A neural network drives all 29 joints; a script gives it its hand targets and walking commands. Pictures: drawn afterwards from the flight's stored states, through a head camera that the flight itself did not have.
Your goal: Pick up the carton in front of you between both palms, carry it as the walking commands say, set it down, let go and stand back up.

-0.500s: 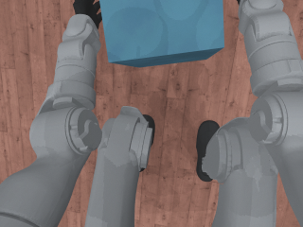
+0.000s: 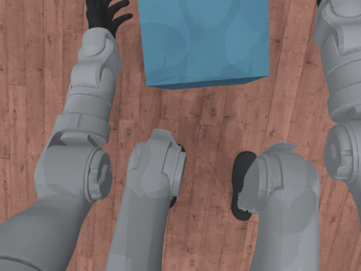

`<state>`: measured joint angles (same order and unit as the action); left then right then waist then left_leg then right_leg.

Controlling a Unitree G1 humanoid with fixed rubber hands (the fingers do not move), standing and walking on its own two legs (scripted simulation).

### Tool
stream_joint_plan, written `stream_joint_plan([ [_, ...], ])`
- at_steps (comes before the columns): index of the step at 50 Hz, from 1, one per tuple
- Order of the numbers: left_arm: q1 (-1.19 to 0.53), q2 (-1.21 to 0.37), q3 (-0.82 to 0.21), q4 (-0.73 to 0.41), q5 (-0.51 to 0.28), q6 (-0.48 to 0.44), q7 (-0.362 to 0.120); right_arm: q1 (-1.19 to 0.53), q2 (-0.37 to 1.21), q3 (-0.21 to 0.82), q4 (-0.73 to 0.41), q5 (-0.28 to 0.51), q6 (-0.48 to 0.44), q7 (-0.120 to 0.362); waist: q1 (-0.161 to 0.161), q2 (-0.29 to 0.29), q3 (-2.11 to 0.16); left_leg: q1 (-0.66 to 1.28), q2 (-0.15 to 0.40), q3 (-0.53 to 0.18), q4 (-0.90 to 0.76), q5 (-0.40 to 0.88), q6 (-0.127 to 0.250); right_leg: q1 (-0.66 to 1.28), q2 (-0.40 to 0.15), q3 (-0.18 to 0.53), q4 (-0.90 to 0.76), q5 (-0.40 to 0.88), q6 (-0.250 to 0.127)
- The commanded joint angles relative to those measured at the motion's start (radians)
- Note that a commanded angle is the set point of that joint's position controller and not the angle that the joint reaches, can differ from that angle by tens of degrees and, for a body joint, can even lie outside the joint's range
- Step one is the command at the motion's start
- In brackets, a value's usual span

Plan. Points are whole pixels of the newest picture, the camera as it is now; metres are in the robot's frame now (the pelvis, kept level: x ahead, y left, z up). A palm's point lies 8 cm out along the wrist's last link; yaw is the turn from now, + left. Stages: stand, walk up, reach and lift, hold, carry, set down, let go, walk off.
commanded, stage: set down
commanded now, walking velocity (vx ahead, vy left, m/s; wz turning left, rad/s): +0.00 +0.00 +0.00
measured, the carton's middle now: (203, 38) +0.52 +0.03 -0.26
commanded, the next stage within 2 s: let go in 0.86 s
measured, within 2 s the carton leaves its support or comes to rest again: neither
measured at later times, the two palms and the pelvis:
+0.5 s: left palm out of the picture +0.50 +0.20 +0.03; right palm out of the picture +0.57 -0.18 +0.02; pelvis +0.01 +0.00 +0.13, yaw -1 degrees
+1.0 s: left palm out of the picture +0.49 +0.21 +0.16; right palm out of the picture +0.56 -0.19 +0.16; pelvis +0.04 -0.01 +0.26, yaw -2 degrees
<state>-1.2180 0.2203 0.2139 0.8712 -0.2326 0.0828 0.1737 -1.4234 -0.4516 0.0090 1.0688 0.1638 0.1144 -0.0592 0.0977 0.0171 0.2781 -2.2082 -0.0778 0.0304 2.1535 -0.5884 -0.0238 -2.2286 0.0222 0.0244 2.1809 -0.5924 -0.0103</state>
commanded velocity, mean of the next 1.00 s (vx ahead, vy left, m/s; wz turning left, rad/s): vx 0.00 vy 0.00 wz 0.00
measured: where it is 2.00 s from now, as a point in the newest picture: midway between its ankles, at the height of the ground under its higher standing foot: (205, 191)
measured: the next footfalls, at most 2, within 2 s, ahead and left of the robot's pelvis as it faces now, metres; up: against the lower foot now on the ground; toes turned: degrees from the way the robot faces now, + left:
none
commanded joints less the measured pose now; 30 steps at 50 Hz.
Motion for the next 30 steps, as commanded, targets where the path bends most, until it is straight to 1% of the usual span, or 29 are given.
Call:
stream_joint_plan([
  [1, -0.177, 0.097, 0.025, -0.146, 0.024, 0.015, 0.012, -0.262, -0.134, -0.078, -0.121, -0.045, 0.006, 0.0, 0.008, -0.116, -1.302, 0.611, -0.002, 0.038, -0.276, 0.364, -0.029, 0.678, 0.02, -0.038, -0.238, 0.269, -0.013],
  [5, -0.155, 0.063, 0.056, -0.13, 0.067, 0.026, 0.005, -0.232, -0.102, -0.106, -0.073, -0.068, 0.007, 0.028, 0.022, -0.101, -1.18, 0.553, 0.005, 0.033, -0.344, 0.318, -0.034, 0.599, 0.02, -0.03, -0.311, 0.223, -0.016],
  [11, -0.135, 0.046, 0.085, -0.143, 0.104, 0.038, -0.006, -0.218, -0.086, -0.123, -0.046, -0.092, 0.012, 0.056, 0.043, -0.113, -1.216, 0.585, 0.008, 0.039, -0.44, 0.313, -0.04, 0.637, 0.031, -0.032, -0.414, 0.229, -0.013],
  [14, -0.116, 0.05, 0.097, -0.171, 0.11, 0.047, -0.01, -0.215, -0.089, -0.128, -0.071, -0.105, 0.022, 0.06, 0.049, -0.132, -1.282, 0.617, 0.006, 0.046, -0.487, 0.334, -0.042, 0.709, 0.038, -0.035, -0.463, 0.256, -0.008],
  [21, -0.053, 0.07, 0.111, -0.265, 0.106, 0.075, -0.028, -0.192, -0.083, -0.14, -0.19, -0.133, 0.062, 0.061, 0.058, -0.18, -1.442, 0.673, -0.002, 0.065, -0.597, 0.416, -0.044, 0.933, 0.054, -0.037, -0.572, 0.372, 0.005],
  [25, -0.015, 0.068, 0.117, -0.289, 0.107, 0.089, -0.044, -0.159, -0.065, -0.149, -0.225, -0.146, 0.081, 0.066, 0.06, -0.193, -1.442, 0.682, -0.003, 0.07, -0.667, 0.434, -0.044, 1.02, 0.058, -0.03, -0.642, 0.414, 0.012],
  [30, 0.03, 0.059, 0.13, -0.279, 0.118, 0.089, -0.068, -0.111, -0.04, -0.164, -0.219, -0.163, 0.086, 0.075, 0.061, -0.19, -1.392, 0.705, 0.001, 0.069, -0.763, 0.442, -0.044, 1.085, 0.055, -0.017, -0.741, 0.443, 0.018],
])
